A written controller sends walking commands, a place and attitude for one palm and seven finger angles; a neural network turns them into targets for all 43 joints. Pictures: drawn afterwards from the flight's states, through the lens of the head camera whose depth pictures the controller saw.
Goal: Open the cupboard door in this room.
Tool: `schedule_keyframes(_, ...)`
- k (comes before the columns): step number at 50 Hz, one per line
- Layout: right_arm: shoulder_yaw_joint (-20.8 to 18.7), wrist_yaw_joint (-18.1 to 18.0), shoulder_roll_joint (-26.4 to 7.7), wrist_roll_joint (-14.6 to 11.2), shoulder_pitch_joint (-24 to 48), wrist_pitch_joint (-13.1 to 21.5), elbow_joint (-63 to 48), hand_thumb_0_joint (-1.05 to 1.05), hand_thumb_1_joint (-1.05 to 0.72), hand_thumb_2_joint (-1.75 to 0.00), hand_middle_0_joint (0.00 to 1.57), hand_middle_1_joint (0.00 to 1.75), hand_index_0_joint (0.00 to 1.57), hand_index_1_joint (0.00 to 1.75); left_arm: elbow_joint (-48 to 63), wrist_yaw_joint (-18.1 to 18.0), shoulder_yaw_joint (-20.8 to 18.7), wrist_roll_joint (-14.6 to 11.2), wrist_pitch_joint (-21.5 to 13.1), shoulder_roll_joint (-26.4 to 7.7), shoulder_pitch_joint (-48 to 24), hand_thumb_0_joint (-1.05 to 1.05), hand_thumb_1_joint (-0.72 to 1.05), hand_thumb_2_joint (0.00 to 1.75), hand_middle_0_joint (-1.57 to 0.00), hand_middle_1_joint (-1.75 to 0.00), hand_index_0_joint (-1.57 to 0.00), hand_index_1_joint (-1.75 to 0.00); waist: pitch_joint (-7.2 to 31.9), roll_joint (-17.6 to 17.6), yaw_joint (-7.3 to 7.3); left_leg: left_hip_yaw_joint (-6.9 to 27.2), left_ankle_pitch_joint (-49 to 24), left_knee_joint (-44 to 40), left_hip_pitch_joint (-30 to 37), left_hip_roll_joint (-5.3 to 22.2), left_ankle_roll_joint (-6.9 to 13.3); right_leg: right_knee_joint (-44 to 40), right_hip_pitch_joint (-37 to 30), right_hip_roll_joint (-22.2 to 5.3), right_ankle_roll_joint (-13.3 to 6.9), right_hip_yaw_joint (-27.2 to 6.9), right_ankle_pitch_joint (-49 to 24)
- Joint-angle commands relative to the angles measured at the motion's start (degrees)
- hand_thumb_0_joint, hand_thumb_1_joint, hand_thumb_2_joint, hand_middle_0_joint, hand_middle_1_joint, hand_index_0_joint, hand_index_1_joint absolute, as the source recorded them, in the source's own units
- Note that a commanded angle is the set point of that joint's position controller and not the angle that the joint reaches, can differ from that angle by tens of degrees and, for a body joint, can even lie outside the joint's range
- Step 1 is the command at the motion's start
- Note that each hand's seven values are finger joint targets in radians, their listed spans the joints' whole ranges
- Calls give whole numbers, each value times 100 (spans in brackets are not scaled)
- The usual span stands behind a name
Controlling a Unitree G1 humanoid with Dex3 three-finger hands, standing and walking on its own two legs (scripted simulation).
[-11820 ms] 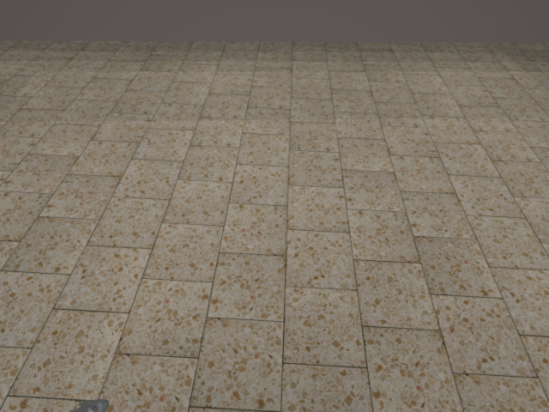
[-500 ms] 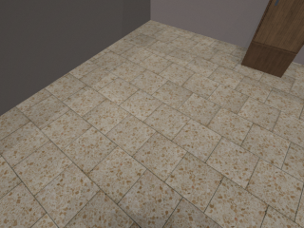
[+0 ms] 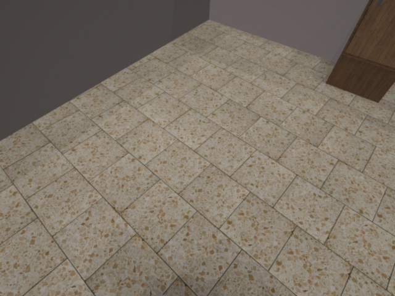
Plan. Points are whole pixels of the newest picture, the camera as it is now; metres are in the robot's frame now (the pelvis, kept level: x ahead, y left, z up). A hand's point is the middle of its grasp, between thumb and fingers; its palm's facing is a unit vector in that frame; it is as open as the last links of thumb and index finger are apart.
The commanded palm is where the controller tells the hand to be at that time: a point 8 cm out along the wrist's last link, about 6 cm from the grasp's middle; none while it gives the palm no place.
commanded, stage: turn or walk to find it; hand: left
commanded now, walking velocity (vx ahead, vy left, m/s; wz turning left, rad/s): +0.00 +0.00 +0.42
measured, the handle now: out of the picture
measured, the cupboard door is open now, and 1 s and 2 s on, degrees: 0 0 0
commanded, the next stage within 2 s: none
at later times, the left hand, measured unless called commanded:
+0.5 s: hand out of the picture -0.04 +0.16 -0.14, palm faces +0.26 -0.91 -0.31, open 7.4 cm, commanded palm none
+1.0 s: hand out of the picture -0.18 +0.17 -0.16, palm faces +0.55 -0.79 -0.27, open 7.4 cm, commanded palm none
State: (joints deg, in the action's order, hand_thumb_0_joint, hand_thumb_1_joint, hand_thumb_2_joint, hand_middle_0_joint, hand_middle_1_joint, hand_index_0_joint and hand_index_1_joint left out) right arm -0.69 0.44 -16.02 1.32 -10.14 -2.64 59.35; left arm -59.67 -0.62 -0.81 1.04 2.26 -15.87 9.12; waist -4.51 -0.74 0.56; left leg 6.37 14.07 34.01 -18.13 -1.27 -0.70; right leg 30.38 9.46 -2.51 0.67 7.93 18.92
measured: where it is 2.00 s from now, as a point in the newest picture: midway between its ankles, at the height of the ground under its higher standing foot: outside the picture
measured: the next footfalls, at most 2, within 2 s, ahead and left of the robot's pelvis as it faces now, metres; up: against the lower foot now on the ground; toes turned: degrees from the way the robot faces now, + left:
right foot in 0.32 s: +0.00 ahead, -0.14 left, +0.00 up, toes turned +12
left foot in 0.78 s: -0.12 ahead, +0.07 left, +0.00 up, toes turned +30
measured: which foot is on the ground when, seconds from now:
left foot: down 0.00-0.32, up 0.34-0.76, down 0.78-1.00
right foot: down 0.00-0.04, up 0.06-0.30, down 0.32-0.80, up 0.82-1.00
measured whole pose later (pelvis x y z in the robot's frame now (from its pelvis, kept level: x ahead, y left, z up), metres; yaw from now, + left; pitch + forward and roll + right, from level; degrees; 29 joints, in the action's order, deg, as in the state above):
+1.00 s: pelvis -0.08 -0.04 +0.01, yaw +31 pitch -1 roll +0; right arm -1.5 0.1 -11.4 1.1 -5.5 -1.5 54.0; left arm -56.8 -0.6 -3.0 1.3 3.3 -16.3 13.6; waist -4.7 2.0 2.9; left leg 1.2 15.8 27.0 -10.5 -0.5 0.9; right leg 60.2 26.0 -4.9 4.9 2.5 24.4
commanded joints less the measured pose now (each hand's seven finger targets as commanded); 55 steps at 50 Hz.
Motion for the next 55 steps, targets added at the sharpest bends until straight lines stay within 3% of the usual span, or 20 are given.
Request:
schedule_keyframes(1,-264,-55,-968,22,-460,143,-439,0,-90,-90,20,30,20,30,614,-93,-246,-46,-49,-794,-260,0,90,90,-20,-30,-20,-30,328,-767,-237,1408,-1427,-981,-153,1045,431,769,327,-384,-43,-123,-161)
schedule_keyframes(2,-333,-90,-1179,22,-532,174,-485,0,-90,-90,20,30,20,30,653,-99,-231,-67,-42,-620,-146,0,90,90,-20,-30,-20,-30,388,-1507,-239,2605,-1654,-1673,86,1461,832,1635,756,150,108,-175,927)
schedule_keyframes(3,-380,-146,-1223,2,-659,179,-481,0,-90,-90,20,30,20,30,705,-120,-227,-52,-29,-628,-157,0,90,90,-20,-30,-20,-30,432,-1672,-295,3045,-1640,-1898,366,1624,1154,2375,1164,201,83,-659,1621)
schedule_keyframes(5,-416,-188,-1158,6,-620,173,-531,0,-90,-90,20,30,20,30,766,-103,-228,-38,-71,-564,-160,0,90,90,-20,-30,-20,-30,757,-1118,-205,2934,-1483,-1645,735,1515,1332,2696,1479,187,68,-1058,1466)
schedule_keyframes(10,-506,-175,-1048,30,-639,106,-649,0,-90,-90,20,30,20,30,849,-78,-199,-79,-102,-307,-43,0,90,90,-20,-30,-20,-30,1058,-805,-204,2536,-1120,-1587,851,1088,1108,1680,1118,399,125,-988,1048)
schedule_keyframes(14,-570,-111,-931,4,-428,10,-768,0,-90,-90,20,30,20,30,708,-104,-284,-96,-117,-415,708,0,90,90,-20,-30,-20,-30,926,-847,65,2074,-80,-1472,-217,505,579,-538,-438,523,103,-724,-22)
schedule_keyframes(15,-569,-83,-728,-31,-416,-16,-802,0,-90,-90,20,30,20,30,675,-130,-351,-68,-141,-651,912,0,90,90,-20,-30,-20,-30,836,-481,126,1651,537,-1056,-1007,230,318,-1075,-1143,64,9,-1066,-17)
schedule_keyframes(16,-528,-64,-385,-52,-470,-19,-902,0,-90,-90,20,30,20,30,771,-170,-475,39,-161,-1113,906,0,90,90,-20,-30,-20,-30,718,919,161,603,1307,367,-1899,-346,-36,-1780,-1303,-1356,-421,-2652,1208)
schedule_keyframes(17,-544,-70,-408,10,-283,2,-978,0,-90,-90,20,30,20,30,988,-168,-460,43,-143,-1257,347,0,90,90,-20,-30,-20,-30,174,1486,126,75,1546,1752,-1992,-379,-119,-2177,-68,-2365,-815,-3313,1345)
schedule_keyframes(19,-595,-23,-462,38,-277,-101,-796,0,-90,-90,20,30,20,30,1084,-182,-404,0,-173,-825,-243,0,90,90,-20,-30,-20,-30,-417,957,-215,72,1222,3056,-1430,16,-35,-2127,1371,-2004,-844,-2741,985)
schedule_keyframes(21,-520,32,-258,25,-605,-109,-598,0,-90,-90,20,30,20,30,1112,-137,-305,22,-242,-586,-435,0,90,90,-20,-30,-20,-30,-451,769,-433,-235,677,3537,-1335,67,-132,-1625,1154,-1352,-686,-1464,-511)
schedule_keyframes(27,-408,7,-268,-7,23,-74,-706,0,-90,-90,20,30,20,30,794,-141,-308,38,-293,-662,775,0,90,90,-20,-30,-20,-30,58,963,85,-527,893,2903,-1408,177,-328,-1004,-261,-1477,-835,-1124,-2881)
schedule_keyframes(33,-274,-12,-224,-94,544,32,-787,0,-90,-90,20,30,20,30,602,-158,-395,93,-269,-952,1221,0,90,90,-20,-30,-20,-30,647,1305,323,-883,1402,1161,-768,160,-249,-493,-1143,-1656,-973,-1000,-4539)
schedule_keyframes(37,-266,-30,-346,-100,107,133,-665,0,-90,-90,20,30,20,30,558,-143,-420,29,-232,-991,877,0,90,90,-20,-30,-20,-30,887,1170,-17,-1092,75,-890,580,184,-103,96,-644,-1546,-524,-553,-3986)
schedule_keyframes(38,-333,-23,-610,-67,-122,193,-618,0,-90,-90,20,30,20,30,605,-127,-395,-12,-208,-853,836,0,90,90,-20,-30,-20,-30,1079,602,-170,-744,-1100,-1457,1572,590,43,721,69,-1318,-203,-212,-3080)
schedule_keyframes(39,-455,-23,-1136,-28,-182,217,-654,0,-90,-90,20,30,20,30,754,-88,-323,-30,-176,-534,893,0,90,90,-20,-30,-20,-30,1169,-1006,-196,759,-2980,-1359,2616,1920,546,1694,1682,-647,173,85,-48)
schedule_keyframes(40,-507,-49,-1334,-70,-417,158,-595,0,-90,-90,20,30,20,30,897,-91,-232,26,-138,-354,706,0,90,90,-20,-30,-20,-30,1019,-1414,-333,1119,-4453,-1212,2397,2551,1163,2510,2153,-418,295,-132,1836)
schedule_keyframes(41,-487,-131,-1174,-54,-551,181,-478,0,-90,-90,20,30,20,30,870,-139,-243,21,-45,-422,306,0,90,90,-20,-30,-20,-30,935,-1347,-467,1018,-4641,-1192,2028,2284,1209,2920,2145,-379,333,-582,1661)
schedule_keyframes(46,-406,-158,-828,-54,227,208,-740,0,-90,-90,20,30,20,30,665,-30,-307,-6,-35,-406,453,0,90,90,-20,-30,-20,-30,437,-749,-50,259,-3370,-1307,1315,1463,949,3337,2078,-313,436,-624,525)
schedule_keyframes(55,-517,-104,-889,14,223,132,-904,0,-90,-90,20,30,20,30,917,-33,-281,-44,-87,-261,387,0,90,90,-20,-30,-20,-30,411,-936,-78,959,-2348,-1198,572,1355,1016,1218,965,-1,385,-473,522)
